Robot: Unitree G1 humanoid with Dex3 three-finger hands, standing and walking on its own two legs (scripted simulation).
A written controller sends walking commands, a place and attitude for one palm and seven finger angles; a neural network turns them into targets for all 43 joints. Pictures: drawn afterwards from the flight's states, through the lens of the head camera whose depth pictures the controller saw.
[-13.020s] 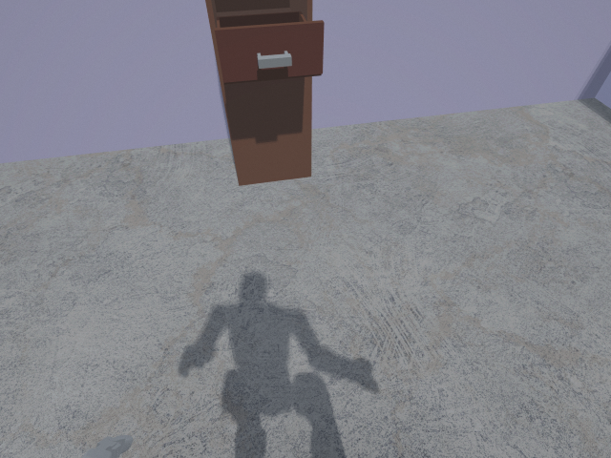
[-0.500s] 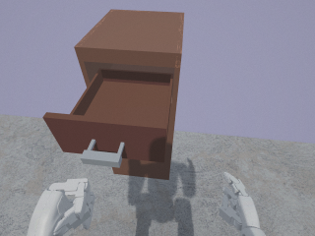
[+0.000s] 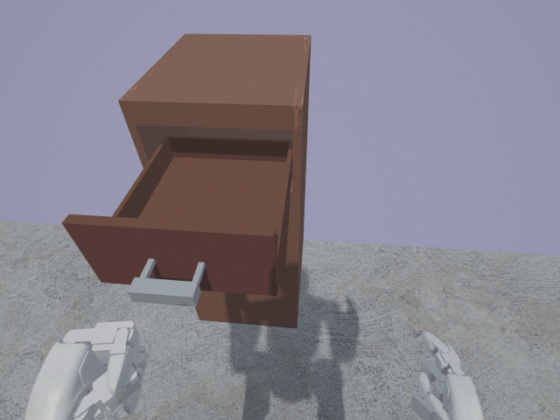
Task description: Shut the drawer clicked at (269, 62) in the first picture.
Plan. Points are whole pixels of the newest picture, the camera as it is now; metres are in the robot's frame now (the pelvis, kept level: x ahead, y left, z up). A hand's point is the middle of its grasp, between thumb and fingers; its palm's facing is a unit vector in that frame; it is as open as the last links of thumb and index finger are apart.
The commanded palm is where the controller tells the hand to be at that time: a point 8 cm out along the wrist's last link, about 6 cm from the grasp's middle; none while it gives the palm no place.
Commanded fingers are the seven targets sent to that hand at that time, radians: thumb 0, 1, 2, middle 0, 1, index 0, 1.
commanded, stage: raise the hand and make a fist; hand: left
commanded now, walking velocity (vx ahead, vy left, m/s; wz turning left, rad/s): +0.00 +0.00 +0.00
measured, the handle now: (170, 279) +0.32 +0.21 +0.03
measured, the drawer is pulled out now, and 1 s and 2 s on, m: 0.29 0.29 0.29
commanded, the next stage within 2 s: bring the fist close to the handle in 0.02 s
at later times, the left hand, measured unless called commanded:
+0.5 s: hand (149, 369) +0.16 +0.17 +0.09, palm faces +0.00 -1.00 -0.07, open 3.3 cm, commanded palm +0.12 +0.23 +0.09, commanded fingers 0.00 0.90 0.90 -1.40 -1.60 -1.40 -1.60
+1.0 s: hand (175, 361) +0.19 +0.16 +0.04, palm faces -0.04 -1.00 -0.04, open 3.3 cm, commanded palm +0.17 +0.22 +0.04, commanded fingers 0.00 0.90 0.90 -1.40 -1.60 -1.40 -1.60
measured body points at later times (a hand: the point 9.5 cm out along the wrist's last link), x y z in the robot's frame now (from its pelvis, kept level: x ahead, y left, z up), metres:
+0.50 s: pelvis +0.01 -0.01 +0.00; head +0.01 -0.02 +0.45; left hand +0.16 +0.22 +0.09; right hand +0.21 -0.23 -0.06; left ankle +0.04 +0.13 -0.70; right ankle -0.02 -0.11 -0.70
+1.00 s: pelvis -0.01 +0.01 -0.03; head +0.03 +0.01 +0.42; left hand +0.19 +0.21 +0.04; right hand +0.17 -0.22 -0.10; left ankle +0.04 +0.13 -0.70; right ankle -0.02 -0.11 -0.70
